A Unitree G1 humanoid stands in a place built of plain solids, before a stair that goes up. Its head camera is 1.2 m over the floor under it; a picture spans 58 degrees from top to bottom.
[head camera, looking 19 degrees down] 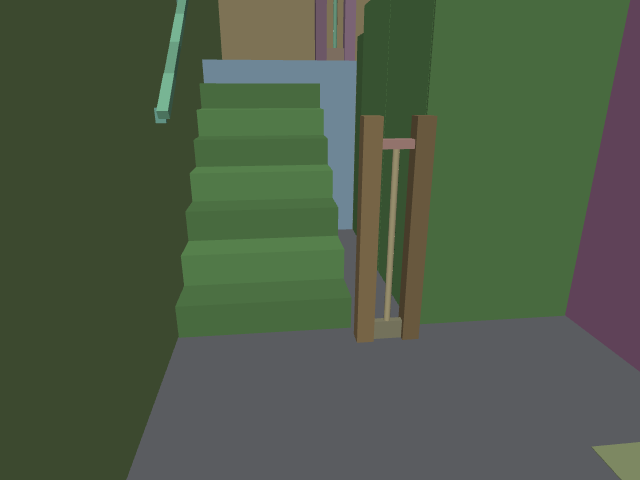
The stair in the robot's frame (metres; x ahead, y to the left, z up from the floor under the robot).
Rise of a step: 0.18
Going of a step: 0.25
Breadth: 0.90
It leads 6 degrees to the left of straight ahead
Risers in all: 8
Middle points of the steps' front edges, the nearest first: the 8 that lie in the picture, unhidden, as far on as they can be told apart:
1.99 0.28 0.18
2.24 0.31 0.36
2.48 0.34 0.54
2.73 0.36 0.72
2.97 0.39 0.90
3.22 0.42 1.07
3.46 0.45 1.25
3.71 0.47 1.43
